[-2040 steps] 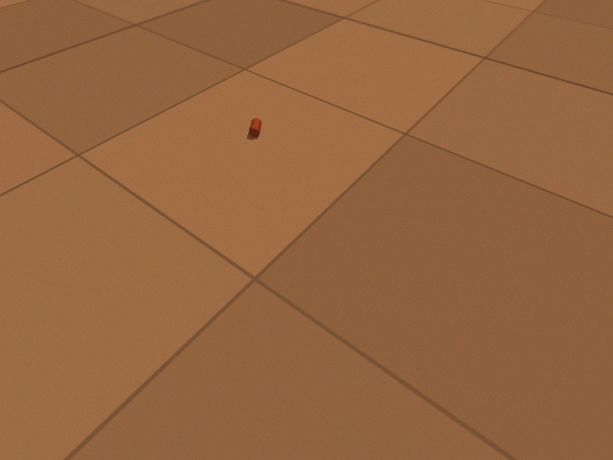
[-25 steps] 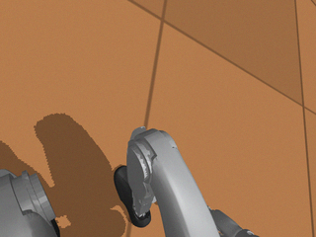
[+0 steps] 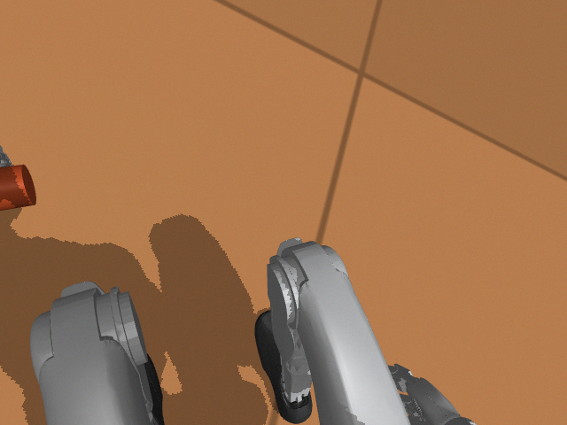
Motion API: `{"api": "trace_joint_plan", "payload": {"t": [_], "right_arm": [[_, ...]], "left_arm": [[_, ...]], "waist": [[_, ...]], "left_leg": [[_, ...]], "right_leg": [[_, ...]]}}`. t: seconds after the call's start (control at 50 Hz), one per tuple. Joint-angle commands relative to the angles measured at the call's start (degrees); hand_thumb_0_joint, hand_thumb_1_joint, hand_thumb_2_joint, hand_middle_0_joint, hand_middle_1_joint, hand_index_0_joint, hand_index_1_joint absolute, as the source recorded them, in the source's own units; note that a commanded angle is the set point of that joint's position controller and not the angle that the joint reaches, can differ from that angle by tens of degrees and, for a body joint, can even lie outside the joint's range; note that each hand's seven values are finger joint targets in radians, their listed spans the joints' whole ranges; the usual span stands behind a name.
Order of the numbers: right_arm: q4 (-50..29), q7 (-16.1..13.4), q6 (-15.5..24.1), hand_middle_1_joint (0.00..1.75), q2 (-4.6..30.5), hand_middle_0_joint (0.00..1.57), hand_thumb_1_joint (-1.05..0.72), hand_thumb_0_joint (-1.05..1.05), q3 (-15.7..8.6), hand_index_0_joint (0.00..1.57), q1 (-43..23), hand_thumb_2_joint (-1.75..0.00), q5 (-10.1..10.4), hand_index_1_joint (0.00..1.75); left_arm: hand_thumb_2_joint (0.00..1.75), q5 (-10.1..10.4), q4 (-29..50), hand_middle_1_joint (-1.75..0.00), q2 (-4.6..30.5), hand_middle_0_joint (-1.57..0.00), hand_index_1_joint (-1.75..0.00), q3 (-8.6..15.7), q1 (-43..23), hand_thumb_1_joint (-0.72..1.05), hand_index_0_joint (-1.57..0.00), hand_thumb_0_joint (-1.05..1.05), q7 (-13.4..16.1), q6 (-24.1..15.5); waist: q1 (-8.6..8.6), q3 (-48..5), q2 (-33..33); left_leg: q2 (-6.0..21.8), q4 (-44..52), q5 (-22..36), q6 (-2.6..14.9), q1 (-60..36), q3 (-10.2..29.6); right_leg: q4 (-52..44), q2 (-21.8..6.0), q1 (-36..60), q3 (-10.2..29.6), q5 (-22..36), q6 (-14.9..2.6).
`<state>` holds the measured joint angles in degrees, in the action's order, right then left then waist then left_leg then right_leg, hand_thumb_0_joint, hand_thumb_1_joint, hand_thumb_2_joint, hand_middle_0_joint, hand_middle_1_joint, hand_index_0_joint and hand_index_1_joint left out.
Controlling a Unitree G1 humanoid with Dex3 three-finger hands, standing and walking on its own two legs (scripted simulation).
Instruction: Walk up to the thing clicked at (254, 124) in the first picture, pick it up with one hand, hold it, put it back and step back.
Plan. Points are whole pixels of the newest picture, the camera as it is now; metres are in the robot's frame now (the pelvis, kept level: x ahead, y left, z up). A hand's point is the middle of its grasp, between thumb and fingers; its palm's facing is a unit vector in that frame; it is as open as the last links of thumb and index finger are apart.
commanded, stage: settle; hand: left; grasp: from above
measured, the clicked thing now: out of the picture +0.46 +0.32 -0.19
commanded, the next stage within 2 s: lift in 0.16 s
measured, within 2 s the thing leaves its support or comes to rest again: neither
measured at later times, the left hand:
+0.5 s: hand out of the picture +0.43 +0.33 -0.10, palm faces -0.47 -0.11 -0.88, open 8.4 cm
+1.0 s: hand out of the picture +0.36 +0.33 +0.06, palm faces -0.42 -0.13 -0.90, open 8.5 cm
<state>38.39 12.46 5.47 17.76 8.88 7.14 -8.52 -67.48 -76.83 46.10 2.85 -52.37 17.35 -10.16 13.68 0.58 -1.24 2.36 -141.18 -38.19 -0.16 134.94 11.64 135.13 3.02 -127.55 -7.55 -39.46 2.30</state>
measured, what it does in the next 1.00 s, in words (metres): rises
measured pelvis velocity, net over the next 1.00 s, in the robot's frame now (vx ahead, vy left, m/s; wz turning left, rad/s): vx -0.01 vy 0.00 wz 0.12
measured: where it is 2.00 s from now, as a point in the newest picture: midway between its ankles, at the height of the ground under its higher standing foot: (222, 408)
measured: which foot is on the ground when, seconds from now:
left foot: down 0.00-1.00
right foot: down 0.00-1.00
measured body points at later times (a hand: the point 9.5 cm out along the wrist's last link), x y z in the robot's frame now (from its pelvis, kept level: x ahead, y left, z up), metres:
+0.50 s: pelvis -0.01 +0.00 +0.04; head +0.21 +0.08 +0.42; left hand +0.45 +0.33 -0.05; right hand +0.07 -0.27 -0.07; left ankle +0.08 +0.13 -0.28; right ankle +0.10 -0.12 -0.28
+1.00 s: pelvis -0.01 +0.00 +0.15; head +0.16 +0.07 +0.57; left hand +0.38 +0.33 +0.11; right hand +0.15 -0.25 +0.04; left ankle +0.07 +0.13 -0.28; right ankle +0.10 -0.12 -0.28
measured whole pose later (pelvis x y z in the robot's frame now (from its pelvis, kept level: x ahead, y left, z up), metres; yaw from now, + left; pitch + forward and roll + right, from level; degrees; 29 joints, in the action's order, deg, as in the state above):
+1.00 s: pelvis -0.01 +0.00 +0.15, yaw +7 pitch +31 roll -7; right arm 36.8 2.4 -2.9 15.0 -0.3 9.1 0.0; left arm -58.3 -44.0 35.1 -2.5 -31.4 2.6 -4.6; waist 5.7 -10.4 2.5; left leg 2.1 -112.4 -35.3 0.8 109.0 4.9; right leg 109.3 0.7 -103.6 -3.1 -37.4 2.0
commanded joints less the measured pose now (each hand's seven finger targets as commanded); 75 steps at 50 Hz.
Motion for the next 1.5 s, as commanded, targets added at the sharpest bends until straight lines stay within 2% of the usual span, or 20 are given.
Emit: {"api": "trace_joint_plan", "payload": {"t": [0.0, 0.06, 0.12, 0.2, 0.22, 0.24, 0.3, 0.32, 0.4, 0.62, 0.64, 0.9, 0.96, 1.02, 1.14, 1.22, 1.32, 1.4, 1.42, 1.48], "right_arm": [[-0.59, -2.19, -1.23, 0.3, 15.09, 0.2, -0.9, 0.0, -5.99, 0.2, 11.81, -0.9, 0.87, 0.3], [-0.7, -2.96, -2.07, 0.3, 15.03, 0.2, -0.9, 0.0, -6.45, 0.2, 12.36, -0.9, 1.03, 0.3], [-0.34, -3.58, -3.05, 0.3, 14.29, 0.2, -0.9, 0.0, -7.12, 0.2, 12.68, -0.9, 1.43, 0.3], [-0.35, -4.37, -3.93, 0.3, 13.34, 0.2, -0.93, 0.0, -7.21, 0.2, 13.5, -0.91, 1.5, 0.3], [-0.13, -4.56, -4.02, 0.3, 13.65, 0.2, -0.88, 0.0, -7.44, 0.2, 13.85, -0.89, 1.57, 0.3], [-0.2, -4.84, -4.09, 0.3, 13.75, 0.2, -0.93, 0.0, -7.65, 0.2, 13.62, -0.91, 1.81, 0.3], [-0.37, -5.2, -4.58, 0.3, 13.55, 0.2, -0.88, 0.0, -8.32, 0.2, 14.21, -0.89, 2.23, 0.3], [-0.67, -5.44, -4.82, 0.3, 13.38, 0.2, -0.93, 0.0, -8.54, 0.2, 13.95, -0.91, 2.45, 0.3], [-1.08, -6.1, -5.61, 0.3, 13.27, 0.2, -0.91, 0.0, -9.65, 0.2, 14.16, -0.9, 3.28, 0.3], [-2.79, -8.01, -6.81, 0.3, 10.98, 0.2, -0.91, 0.0, -12.26, 0.2, 14.2, -0.9, 5.88, 0.3], [-2.71, -8.12, -6.85, 0.3, 10.62, 0.2, -0.91, 0.0, -12.41, 0.2, 14.12, -0.9, 6.05, 0.3], [-4.94, -10.83, -7.34, 0.3, 9.75, 0.2, -0.89, 0.0, -13.93, 0.2, 10.47, -0.9, 8.48, 0.3], [-5.38, -11.61, -7.47, 0.3, 8.46, 0.2, -0.89, 0.0, -13.74, 0.2, 9.61, -0.9, 8.8, 0.3], [-5.54, -12.71, -7.42, 0.3, 7.82, 0.2, -0.89, 0.0, -13.52, 0.2, 8.63, -0.9, 9.26, 0.3], [-4.93, -14.57, -6.52, 0.3, 6.71, 0.2, -0.89, 0.0, -13.0, 0.2, 6.57, -0.9, 10.14, 0.3], [-4.01, -15.55, -5.63, 0.3, 5.83, 0.2, -0.89, 0.0, -12.78, 0.2, 6.32, -0.9, 10.59, 0.3], [-3.24, -16.3, -3.82, 0.3, 4.96, 0.2, -0.9, 0.0, -12.52, 0.2, 6.24, -0.9, 10.95, 0.3], [-3.39, -16.44, -2.7, 0.3, 4.4, 0.2, -0.9, 0.0, -12.75, 0.2, 6.7, -0.9, 11.13, 0.3], [-3.28, -16.46, -2.54, 0.3, 4.54, 0.2, -0.9, 0.0, -12.9, 0.2, 7.0, -0.9, 11.09, 0.3], [-2.62, -16.5, -2.04, 0.3, 4.9, 0.2, -0.89, 0.0, -13.08, 0.2, 7.43, -0.9, 11.03, 0.3]], "left_arm": [[0.41, 0.02, 13.87, -0.32, 15.63, -1.24, -0.31, 2.72, -20.89, 0.89, -1.25, 0.0, 1.4, -1.02], [0.44, -0.78, 13.4, -0.33, 14.29, -1.25, -0.32, 2.26, -20.16, 0.91, -1.26, 0.0, 1.17, -0.77], [0.45, -1.11, 15.79, -0.32, 15.9, -1.25, -0.32, 3.05, -22.56, 0.91, -1.26, 0.0, 1.03, -0.39], [0.4, -0.59, 14.64, -0.37, 14.87, -1.27, -0.35, 2.46, -22.26, 0.92, -1.29, 0.0, 0.73, 0.38], [0.41, -0.33, 14.07, -0.29, 14.33, -1.19, -0.27, 2.52, -21.58, 0.84, -1.21, 0.0, 0.44, 0.67], [0.37, 0.03, 14.95, -0.35, 15.24, -1.23, -0.32, 3.41, -21.09, 0.89, -1.26, 0.0, -0.01, 0.91], [0.41, 0.58, 14.8, -0.25, 12.9, -1.14, -0.25, 1.91, -19.14, 0.79, -1.17, 0.0, -2.01, 1.73], [0.35, 0.83, 16.5, -0.33, 13.63, -1.22, -0.31, 2.19, -19.98, 0.87, -1.24, 0.0, -2.56, 1.85], [0.43, 2.93, 17.62, -0.35, 12.61, -1.24, -0.33, 2.36, -16.75, 0.92, -1.26, 0.0, -5.56, 2.69], [0.44, 6.02, 33.17, -0.35, 11.76, -1.21, -0.33, 3.02, -11.45, 0.89, -1.23, 0.0, -9.22, 1.4], [0.45, 6.53, 32.82, -0.36, 9.58, -1.21, -0.34, 2.0, -10.02, 0.89, -1.23, 0.0, -9.47, 1.48], [0.48, 9.63, 44.66, -0.37, 4.59, -1.2, -0.36, 0.27, 0.36, 0.89, -1.22, 0.0, -12.1, 5.13], [0.48, 10.28, 48.58, -0.37, 3.08, -1.22, -0.36, -0.59, 4.04, 0.91, -1.23, 0.0, -12.81, 6.04], [0.44, 11.22, 51.71, -0.34, 4.04, -1.21, -0.33, 0.44, 5.86, 0.88, -1.22, 0.0, -13.31, 6.63], [0.45, 11.24, 53.33, -0.37, 0.97, -1.18, -0.35, -0.59, 10.78, 0.86, -1.19, 0.0, -12.95, 7.56], [0.5, 11.06, 50.89, -0.37, -0.39, -1.19, -0.37, -1.1, 14.18, 0.86, -1.2, 0.0, -12.41, 7.93], [0.47, 11.49, 46.18, -0.38, -4.94, -1.19, -0.37, -4.77, 16.47, 0.86, -1.2, 0.0, -12.56, 7.8], [0.47, 11.2, 45.75, -0.39, -7.64, -1.19, -0.38, -6.77, 17.46, 0.87, -1.21, 0.0, -12.2, 7.35], [0.46, 11.23, 46.11, -0.41, -6.4, -1.18, -0.39, -5.46, 17.85, 0.87, -1.2, 0.0, -11.73, 7.21], [0.48, 10.34, 45.83, -0.41, -7.09, -1.15, -0.4, -5.71, 16.03, 0.83, -1.17, 0.0, -10.44, 6.79]], "waist": [[0.64, -39.88, 21.47], [0.82, -40.3, 22.46], [0.07, -44.48, 22.99], [0.51, -43.15, 20.24], [0.51, -42.38, 20.0], [-0.89, -43.49, 20.96], [-0.79, -43.76, 21.03], [-1.23, -44.77, 20.84], [-2.44, -44.32, 20.14], [-5.46, -50.1, 17.21], [-4.98, -48.76, 16.32], [-7.46, -47.2, 16.61], [-7.72, -47.73, 13.81], [-7.99, -45.14, 12.96], [-8.4, -39.35, 13.44], [-8.33, -34.58, 9.72], [-8.19, -27.4, 6.94], [-8.48, -27.43, 6.79], [-9.0, -28.13, 6.91], [-9.32, -28.48, 8.86]], "left_leg": [[-0.78, 15.2, 8.29, 0.62, -30.22, -5.76], [-1.1, 16.14, 9.69, 0.46, -32.37, -6.13], [-0.97, 16.04, 11.74, 0.78, -34.08, -7.12], [-1.03, 16.76, 10.61, 1.32, -31.97, -7.56], [-1.26, 17.08, 10.61, 1.34, -32.33, -7.9], [-1.42, 18.07, 10.41, 1.26, -32.87, -8.06], [-1.42, 19.78, 10.48, 1.21, -35.02, -7.97], [-1.51, 20.4, 9.58, 1.29, -34.91, -7.97], [-1.64, 23.02, 8.29, 1.25, -36.76, -7.85], [-1.86, 29.53, 8.4, 2.0, -42.55, -9.09], [-1.75, 30.64, 8.07, 1.98, -42.9, -8.77], [-0.78, 47.09, 4.98, 1.45, -58.2, -5.09], [-1.07, 48.82, 8.06, 1.74, -61.32, -6.89], [-1.26, 52.71, 7.66, 1.86, -63.61, -8.04], [-0.83, 63.99, 3.64, 1.29, -72.54, -6.84], [-1.1, 68.7, 5.14, 1.29, -76.28, -7.56], [-1.75, 74.62, 4.67, 1.32, -79.33, -8.96], [-1.92, 78.85, 7.54, 0.99, -84.7, -9.33], [-1.86, 79.6, 8.79, 0.96, -86.17, -9.46], [-1.5, 83.61, 11.01, 0.41, -91.68, -8.68]], "right_leg": [[-14.38, 1.9, 17.14, -3.04, 10.61, -4.91], [-14.41, 1.39, 16.62, -3.59, 12.71, -4.92], [-15.02, 1.42, 18.17, -2.34, 14.43, -4.74], [-17.16, 1.49, 20.18, -1.13, 13.03, -4.49], [-17.63, 1.21, 19.91, -1.56, 13.28, -4.5], [-17.51, 1.01, 19.33, -1.7, 12.88, -4.7], [-18.14, 0.86, 19.75, -1.84, 13.03, -4.73], [-18.38, 0.85, 19.81, -1.68, 12.01, -4.87], [-19.81, 0.52, 19.85, -1.15, 10.82, -4.95], [-26.87, -0.1, 27.02, 1.58, 10.78, -4.34], [-27.52, -0.04, 27.29, 1.51, 10.71, -4.25], [-36.83, -0.43, 36.23, 1.6, 10.31, -3.78], [-42.18, -0.24, 41.97, 2.52, 11.64, -3.65], [-47.21, -0.48, 46.99, 3.77, 11.13, -3.36], [-54.94, -0.4, 54.46, 4.24, 9.17, -3.24], [-61.85, -0.42, 60.8, 5.21, 9.34, -3.27], [-70.12, -0.47, 66.4, 6.56, 8.22, -3.48], [-74.89, -0.45, 71.66, 7.08, 10.3, -3.61], [-75.91, -0.46, 73.49, 7.31, 11.05, -3.56], [-77.33, -0.37, 75.67, 6.72, 14.2, -3.44]]}}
